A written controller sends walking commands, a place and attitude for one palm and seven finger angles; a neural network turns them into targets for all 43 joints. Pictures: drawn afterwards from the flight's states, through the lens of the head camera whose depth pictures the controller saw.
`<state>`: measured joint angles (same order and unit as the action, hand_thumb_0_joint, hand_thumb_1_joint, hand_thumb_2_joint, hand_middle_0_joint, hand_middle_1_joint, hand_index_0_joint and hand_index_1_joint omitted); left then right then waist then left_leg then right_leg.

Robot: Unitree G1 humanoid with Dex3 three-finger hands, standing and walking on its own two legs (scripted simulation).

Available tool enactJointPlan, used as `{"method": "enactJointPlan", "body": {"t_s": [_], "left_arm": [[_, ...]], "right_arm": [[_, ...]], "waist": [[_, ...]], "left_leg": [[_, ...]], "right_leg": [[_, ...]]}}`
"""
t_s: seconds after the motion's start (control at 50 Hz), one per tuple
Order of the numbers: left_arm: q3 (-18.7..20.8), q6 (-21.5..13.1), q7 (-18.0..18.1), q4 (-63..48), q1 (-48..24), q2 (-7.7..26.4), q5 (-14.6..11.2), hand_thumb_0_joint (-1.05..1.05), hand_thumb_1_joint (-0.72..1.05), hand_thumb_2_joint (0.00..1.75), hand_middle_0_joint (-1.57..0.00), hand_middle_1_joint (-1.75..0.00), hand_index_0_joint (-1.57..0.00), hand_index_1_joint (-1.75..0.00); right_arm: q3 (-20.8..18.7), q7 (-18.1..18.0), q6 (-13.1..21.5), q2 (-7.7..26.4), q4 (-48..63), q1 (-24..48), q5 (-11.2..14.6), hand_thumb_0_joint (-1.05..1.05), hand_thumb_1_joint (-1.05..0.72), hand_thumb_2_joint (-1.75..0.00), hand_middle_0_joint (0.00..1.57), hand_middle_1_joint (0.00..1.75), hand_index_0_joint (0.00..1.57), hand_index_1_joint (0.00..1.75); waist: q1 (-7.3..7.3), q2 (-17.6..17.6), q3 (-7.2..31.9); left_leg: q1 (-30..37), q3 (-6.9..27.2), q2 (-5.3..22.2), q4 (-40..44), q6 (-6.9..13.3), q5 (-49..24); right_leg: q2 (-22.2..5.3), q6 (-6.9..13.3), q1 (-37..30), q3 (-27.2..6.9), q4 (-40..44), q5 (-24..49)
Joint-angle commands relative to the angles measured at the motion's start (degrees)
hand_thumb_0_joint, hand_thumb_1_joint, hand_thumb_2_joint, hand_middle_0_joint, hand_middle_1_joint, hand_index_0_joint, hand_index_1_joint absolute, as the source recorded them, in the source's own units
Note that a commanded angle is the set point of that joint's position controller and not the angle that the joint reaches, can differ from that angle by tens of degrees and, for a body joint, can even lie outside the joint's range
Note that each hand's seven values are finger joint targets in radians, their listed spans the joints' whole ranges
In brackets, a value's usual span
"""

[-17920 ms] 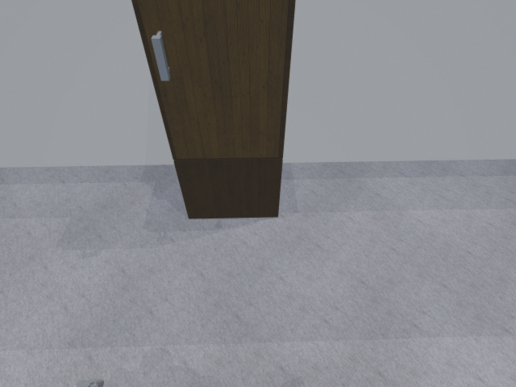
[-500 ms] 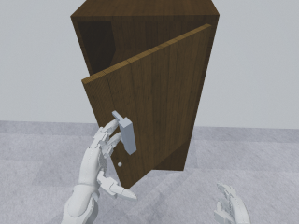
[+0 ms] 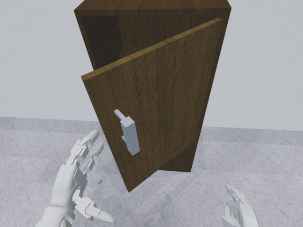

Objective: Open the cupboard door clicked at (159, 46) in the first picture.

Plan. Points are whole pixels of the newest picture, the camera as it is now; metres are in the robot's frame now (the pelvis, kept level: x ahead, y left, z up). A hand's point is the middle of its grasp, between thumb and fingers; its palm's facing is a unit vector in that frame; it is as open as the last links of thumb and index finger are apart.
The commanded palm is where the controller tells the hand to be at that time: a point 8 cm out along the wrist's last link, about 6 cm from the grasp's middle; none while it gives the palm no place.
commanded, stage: draw the hand back to the body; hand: left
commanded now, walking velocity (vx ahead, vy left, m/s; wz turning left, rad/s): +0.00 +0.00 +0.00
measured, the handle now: (126, 132) +0.33 +0.09 +0.10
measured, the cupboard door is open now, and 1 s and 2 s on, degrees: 44 44 44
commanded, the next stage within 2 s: step back with the hand held close in 1.60 s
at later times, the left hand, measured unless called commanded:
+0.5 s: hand (69, 181) +0.18 +0.18 +0.13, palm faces +0.00 -1.00 -0.07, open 16.3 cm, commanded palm +0.15 +0.24 +0.14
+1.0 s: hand (30, 158) +0.21 +0.26 +0.16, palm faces +0.32 -0.87 -0.38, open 11.8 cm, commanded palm +0.16 +0.31 +0.18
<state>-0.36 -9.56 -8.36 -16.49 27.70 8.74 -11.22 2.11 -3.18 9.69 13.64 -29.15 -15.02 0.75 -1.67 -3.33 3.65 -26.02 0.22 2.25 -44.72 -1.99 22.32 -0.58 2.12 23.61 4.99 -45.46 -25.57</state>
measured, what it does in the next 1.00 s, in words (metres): stands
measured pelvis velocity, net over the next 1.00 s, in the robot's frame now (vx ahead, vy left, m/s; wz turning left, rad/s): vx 0.01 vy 0.03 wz -0.04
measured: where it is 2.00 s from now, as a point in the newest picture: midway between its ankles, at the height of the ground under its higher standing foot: outside the picture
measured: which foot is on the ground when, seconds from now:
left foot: down 0.00-1.00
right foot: down 0.00-1.00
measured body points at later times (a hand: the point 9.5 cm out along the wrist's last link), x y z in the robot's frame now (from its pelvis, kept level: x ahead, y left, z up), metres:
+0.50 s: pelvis -0.01 +0.02 +0.01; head -0.02 -0.01 +0.46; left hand +0.18 +0.23 +0.14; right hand +0.19 -0.19 -0.06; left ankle +0.01 +0.14 -0.71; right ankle -0.02 -0.09 -0.71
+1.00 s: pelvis +0.01 +0.03 +0.03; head +0.00 +0.02 +0.48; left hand +0.19 +0.30 +0.18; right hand +0.19 -0.19 -0.05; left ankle +0.01 +0.14 -0.71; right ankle -0.02 -0.09 -0.71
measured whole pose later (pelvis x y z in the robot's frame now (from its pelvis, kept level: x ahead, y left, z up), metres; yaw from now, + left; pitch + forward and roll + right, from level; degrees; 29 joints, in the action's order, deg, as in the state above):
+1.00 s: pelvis +0.01 +0.03 +0.03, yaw -2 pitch -4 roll +0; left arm 11.9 -4.0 6.1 -22.7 28.2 17.9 -1.8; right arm 2.5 -5.3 7.5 12.6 -36.6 -11.0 -0.9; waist -4.0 -3.0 -2.1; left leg -6.0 -2.9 0.9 -24.6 0.4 14.6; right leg -1.1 -0.4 3.5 2.2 -22.9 -15.3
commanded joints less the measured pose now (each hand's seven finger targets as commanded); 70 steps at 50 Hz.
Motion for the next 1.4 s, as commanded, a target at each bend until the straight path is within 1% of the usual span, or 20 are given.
{"method": "enactJointPlan", "body": {"t_s": [0.0,0.06,0.24,0.3,0.4,0.44,0.5,0.52,0.54,0.58,0.64,0.74,0.86,0.96,1.04,1.12,1.2,1.26,1.28,1.38], "left_arm": [[0.89,-4.83,-0.48,-14.32,-5.53,3.29,-0.71,0.0,-0.5,0.3,-0.15,-0.3,-0.15,-0.3],[4.61,-4.6,0.52,-15.88,-4.71,6.95,-0.47,0.0,-0.5,0.3,-0.15,-0.3,-0.15,-0.3],[5.91,-0.41,-0.58,-17.81,-3.37,6.54,-2.21,0.0,-0.5,0.3,-0.15,-0.3,-0.15,-0.3],[8.12,0.94,-1.41,-17.43,-3.36,8.19,-3.01,0.0,-0.5,0.3,-0.15,-0.3,-0.15,-0.3],[9.82,1.99,-2.35,-19.09,-5.71,9.23,-4.14,0.0,-0.5,0.3,-0.15,-0.3,-0.15,-0.3],[11.0,2.4,-2.95,-19.46,-6.51,10.05,-4.58,0.0,-0.43,0.33,-0.15,-0.3,-0.15,-0.3],[13.44,3.63,-3.96,-17.54,-6.26,11.46,-5.52,0.0,-0.32,0.37,-0.16,-0.3,-0.16,-0.3],[14.13,2.27,4.07,-23.25,-9.22,18.88,3.19,0.0,-0.29,0.39,-0.16,-0.3,-0.16,-0.3],[12.85,2.78,7.48,-20.57,-5.04,14.54,4.12,0.0,-0.26,0.4,-0.16,-0.3,-0.16,-0.3],[9.79,3.17,10.7,-19.27,-2.99,11.77,6.66,0.0,-0.18,0.43,-0.16,-0.3,-0.16,-0.3],[11.44,2.57,13.25,-19.56,-3.37,13.68,8.3,0.0,-0.08,0.48,-0.16,-0.3,-0.16,-0.3],[13.67,1.75,15.03,-20.29,-4.09,15.47,9.54,0.0,0.09,0.55,-0.17,-0.3,-0.17,-0.3],[17.0,1.64,15.79,-18.89,-3.57,17.28,9.78,0.0,0.31,0.64,-0.18,-0.3,-0.18,-0.3],[20.14,2.13,15.68,-17.13,-2.74,18.3,9.32,0.0,0.48,0.72,-0.19,-0.3,-0.19,-0.3],[22.11,2.05,15.75,-19.0,-5.14,19.55,9.13,0.0,0.62,0.78,-0.19,-0.3,-0.19,-0.3],[24.26,2.36,15.87,-17.41,-6.01,20.42,8.64,0.0,0.76,0.84,-0.19,-0.3,-0.19,-0.3],[26.53,2.22,16.04,-17.05,-7.73,21.82,8.36,0.0,0.9,0.9,-0.2,-0.3,-0.2,-0.3],[23.94,2.6,15.57,-15.15,-7.27,19.48,8.47,0.0,0.9,0.9,-0.2,-0.3,-0.2,-0.3],[23.77,2.55,15.57,-15.95,-7.15,19.38,8.45,0.0,0.9,0.9,-0.2,-0.3,-0.2,-0.3],[25.07,2.4,15.69,-16.75,-7.51,20.98,8.44,0.0,0.9,0.9,-0.2,-0.3,-0.2,-0.3]], "right_arm": [[-2.08,-0.23,4.98,4.84,9.74,5.72,0.09,0.0,-0.9,-0.9,0.2,0.3,0.2,0.3],[-2.2,-0.46,5.46,4.95,9.55,5.83,0.17,0.0,-0.9,-0.9,0.2,0.3,0.2,0.3],[-1.44,-0.93,6.33,4.86,9.52,6.84,0.9,0.0,-0.9,-0.9,0.2,0.3,0.2,0.3],[-1.35,-1.26,6.52,5.09,9.09,7.17,0.89,0.0,-0.9,-0.9,0.2,0.3,0.2,0.3],[-0.96,-1.66,7.04,5.22,8.58,7.7,1.1,0.0,-0.9,-0.9,0.2,0.3,0.2,0.3],[-0.89,-1.91,7.29,5.36,8.13,7.81,1.19,0.0,-0.9,-0.9,0.2,0.3,0.2,0.3],[-0.8,-2.19,7.35,5.51,7.39,8.27,1.33,0.0,-0.9,-0.9,0.2,0.3,0.2,0.3],[-1.03,-3.43,6.39,4.82,6.74,9.02,0.1,0.0,-0.9,-0.9,0.2,0.3,0.2,0.3],[-0.76,-3.76,6.11,3.91,6.23,8.72,-0.48,0.0,-0.9,-0.9,0.2,0.3,0.2,0.3],[-0.49,-3.46,5.07,3.87,5.15,9.33,-0.74,0.0,-0.9,-0.9,0.2,0.3,0.2,0.3],[-0.79,-3.38,3.97,4.18,4.3,10.21,-1.2,0.0,-0.9,-0.9,0.2,0.3,0.2,0.3],[-1.03,-3.14,2.97,4.46,3.33,11.29,-1.62,0.0,-0.9,-0.9,0.2,0.3,0.2,0.3],[-1.6,-2.79,2.08,4.97,1.98,11.72,-1.89,0.0,-0.9,-0.9,0.2,0.3,0.2,0.3],[-2.19,-2.24,0.44,5.07,1.42,12.03,-1.78,0.0,-0.9,-0.9,0.2,0.3,0.2,0.3],[-2.46,-1.99,-0.34,5.08,1.58,11.77,-1.67,0.0,-0.9,-0.9,0.2,0.3,0.2,0.3],[-2.63,-1.93,-0.96,5.12,1.29,11.87,-1.61,0.0,-0.9,-0.9,0.2,0.3,0.2,0.3],[-2.86,-1.94,-1.32,5.18,0.88,11.98,-1.49,0.0,-0.9,-0.9,0.2,0.3,0.2,0.3],[-3.05,-1.68,-1.47,5.47,0.93,12.25,-1.39,0.0,-0.9,-0.9,0.2,0.3,0.2,0.3],[-3.11,-1.59,-1.52,5.5,1.07,12.09,-1.4,0.0,-0.9,-0.9,0.2,0.3,0.2,0.3],[-3.22,-1.67,-1.36,5.36,1.06,12.42,-1.5,0.0,-0.9,-0.9,0.2,0.3,0.2,0.3]], "waist": [[0.96,4.84,5.53],[-0.33,4.85,7.1],[-0.74,2.97,4.86],[-0.9,4.84,3.97],[-0.97,2.36,3.18],[-1.09,1.48,3.49],[-1.4,3.27,2.64],[-2.51,3.37,1.43],[-1.45,3.35,-0.92],[-1.25,2.45,-2.85],[-1.42,2.07,-1.8],[-1.95,0.02,-0.8],[-2.55,0.35,-0.09],[-2.79,1.4,-1.02],[-2.71,-1.02,0.58],[-2.73,0.55,-0.37],[-2.83,-0.66,0.01],[-2.55,-0.12,-1.78],[-2.57,-0.33,-0.6],[-2.85,0.32,-0.24]], "left_leg": [[2.44,0.42,-3.18,2.9,3.11,-10.32],[2.79,0.59,-3.05,3.28,3.17,-10.48],[5.2,0.59,-2.87,6.02,3.18,-10.68],[5.35,0.87,-2.71,6.59,3.24,-10.24],[7.0,1.18,-2.69,7.95,3.13,-9.55],[8.08,1.35,-2.65,8.43,3.08,-9.82],[8.03,1.42,-2.55,9.03,3.13,-10.0],[10.06,-0.12,-2.23,11.07,3.4,-9.27],[11.36,-0.41,-2.33,11.54,3.27,-8.88],[13.36,-0.27,-1.75,13.65,3.38,-9.59],[16.55,-0.49,-1.36,16.77,3.44,-10.94],[19.84,-0.56,-1.07,20.87,3.3,-14.6],[22.05,-0.58,-0.7,23.15,3.14,-20.56],[22.67,-1.09,-0.37,23.5,2.99,-24.83],[24.06,-1.36,-0.42,23.58,2.87,-26.88],[24.0,-1.38,-0.31,23.93,2.85,-26.71],[24.46,-1.58,-0.4,23.93,2.86,-27.49],[24.4,-1.68,-0.27,24.05,2.95,-27.39],[24.94,-1.7,-0.28,24.04,3.04,-28.03],[24.92,-1.88,-0.58,24.12,3.18,-26.31]], "right_leg": [[-0.09,-2.29,-0.82,-4.8,8.89,17.75],[0.09,-1.78,-2.22,-4.9,9.05,16.16],[0.75,-1.72,-2.45,-2.52,9.96,16.61],[0.76,-1.85,-2.97,-2.71,11.13,15.71],[0.97,-1.64,-3.21,-2.05,12.15,14.07],[1.11,-1.5,-3.64,-1.84,12.5,14.14],[1.1,-1.62,-4.64,-1.93,13.58,14.41],[-0.02,-1.23,-6.12,-5.06,18.73,12.97],[-0.44,-1.22,-5.37,-4.88,20.62,11.68],[-0.39,-1.33,-6.45,-3.84,21.6,11.59],[-0.3,-1.42,-9.45,-3.26,23.16,12.61],[-0.08,-1.19,-14.16,-2.91,24.6,15.78],[0.13,-0.96,-18.33,-2.76,25.52,20.99],[0.34,-1.0,-19.68,-2.96,26.18,25.15],[0.36,-1.08,-20.25,-3.15,26.15,26.43],[0.53,-1.14,-20.19,-3.09,26.68,26.53],[0.43,-1.1,-20.53,-3.27,26.91,27.33],[0.47,-1.16,-19.64,-3.17,27.39,26.97],[0.46,-1.31,-20.01,-3.21,27.17,27.47],[0.44,-1.33,-20.1,-3.41,27.48,27.08]]}}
